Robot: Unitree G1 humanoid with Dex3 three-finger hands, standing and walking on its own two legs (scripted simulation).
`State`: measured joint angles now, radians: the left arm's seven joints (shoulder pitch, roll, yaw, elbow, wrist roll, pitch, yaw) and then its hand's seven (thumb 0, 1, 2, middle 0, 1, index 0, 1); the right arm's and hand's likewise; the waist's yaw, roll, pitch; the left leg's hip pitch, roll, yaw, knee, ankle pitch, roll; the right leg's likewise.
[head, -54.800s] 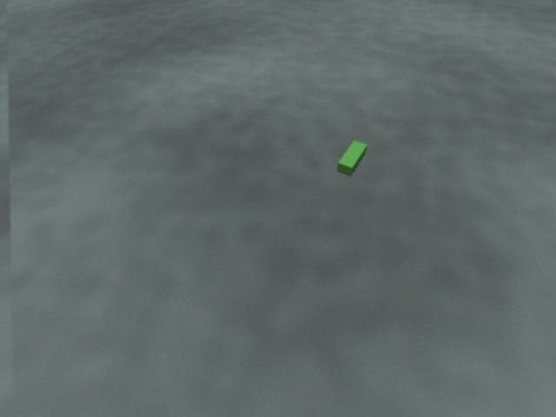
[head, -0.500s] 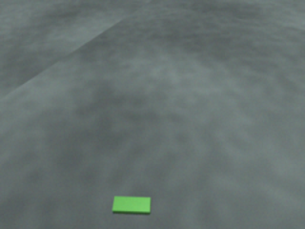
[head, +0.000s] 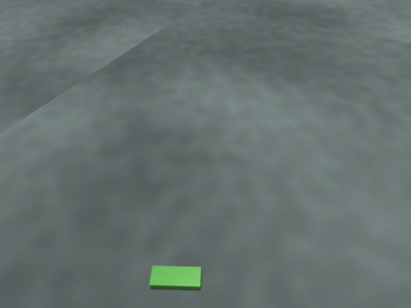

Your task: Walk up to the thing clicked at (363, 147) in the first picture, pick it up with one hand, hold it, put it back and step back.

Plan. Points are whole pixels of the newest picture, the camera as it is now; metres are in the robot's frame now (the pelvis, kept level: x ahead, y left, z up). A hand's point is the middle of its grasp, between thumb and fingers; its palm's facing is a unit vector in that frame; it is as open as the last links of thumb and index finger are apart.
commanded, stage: stand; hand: left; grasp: from above
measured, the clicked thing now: (176, 277) +0.37 +0.18 -0.75
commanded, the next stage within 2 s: step back in 0.16 s
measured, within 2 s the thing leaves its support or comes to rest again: neither
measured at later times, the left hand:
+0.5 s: hand out of the picture +0.09 +0.32 -0.18, palm faces -0.02 -0.92 -0.38, open 7.4 cm
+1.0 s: hand out of the picture -0.06 +0.29 -0.16, palm faces -0.09 -0.91 -0.40, open 7.4 cm
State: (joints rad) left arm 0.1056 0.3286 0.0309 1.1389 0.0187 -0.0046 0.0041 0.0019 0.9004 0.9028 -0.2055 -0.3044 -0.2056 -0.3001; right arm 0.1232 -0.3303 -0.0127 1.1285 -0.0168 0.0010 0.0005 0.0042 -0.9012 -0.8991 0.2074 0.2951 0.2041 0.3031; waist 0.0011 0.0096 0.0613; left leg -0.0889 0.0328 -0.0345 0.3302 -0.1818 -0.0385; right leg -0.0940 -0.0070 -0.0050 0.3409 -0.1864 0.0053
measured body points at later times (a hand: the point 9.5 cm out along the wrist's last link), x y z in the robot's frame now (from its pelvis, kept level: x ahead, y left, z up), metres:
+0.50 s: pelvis -0.06 +0.05 -0.02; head +0.01 +0.07 +0.42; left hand +0.09 +0.36 -0.16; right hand +0.00 -0.28 -0.13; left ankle -0.05 +0.14 -0.75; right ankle -0.03 -0.11 -0.71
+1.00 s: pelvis -0.17 +0.03 -0.02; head -0.13 +0.02 +0.43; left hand -0.05 +0.34 -0.13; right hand -0.09 -0.28 -0.15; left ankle -0.12 +0.15 -0.70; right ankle -0.17 -0.07 -0.75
